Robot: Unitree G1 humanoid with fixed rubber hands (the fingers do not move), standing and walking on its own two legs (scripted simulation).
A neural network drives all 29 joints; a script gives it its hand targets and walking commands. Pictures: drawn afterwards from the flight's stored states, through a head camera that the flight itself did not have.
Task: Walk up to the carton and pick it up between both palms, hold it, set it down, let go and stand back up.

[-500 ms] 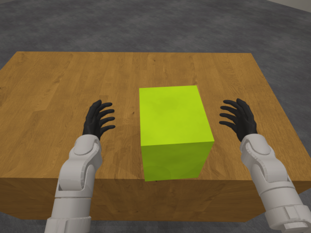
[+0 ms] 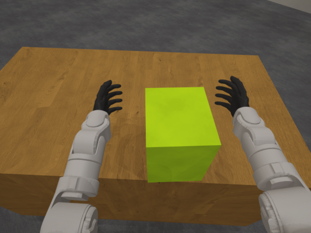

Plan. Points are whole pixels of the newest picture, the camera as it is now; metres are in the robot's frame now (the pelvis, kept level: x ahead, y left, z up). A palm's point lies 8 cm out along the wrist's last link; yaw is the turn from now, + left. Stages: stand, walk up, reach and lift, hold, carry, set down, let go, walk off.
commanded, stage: reach and lift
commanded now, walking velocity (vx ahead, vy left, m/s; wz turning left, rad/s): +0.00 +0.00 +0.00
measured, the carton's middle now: (174, 136) +0.41 -0.01 -0.01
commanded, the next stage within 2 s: none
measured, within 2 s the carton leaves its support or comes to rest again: neither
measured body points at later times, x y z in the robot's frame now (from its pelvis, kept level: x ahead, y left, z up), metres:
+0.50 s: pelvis -0.01 +0.01 -0.02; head +0.07 +0.00 +0.43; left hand +0.38 +0.17 +0.00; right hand +0.42 -0.14 +0.00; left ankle +0.02 +0.17 -0.74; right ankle -0.01 -0.12 -0.74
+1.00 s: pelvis -0.03 +0.00 -0.03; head +0.05 +0.00 +0.41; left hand +0.39 +0.15 +0.00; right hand +0.42 -0.13 +0.01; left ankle +0.02 +0.17 -0.74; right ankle -0.01 -0.12 -0.74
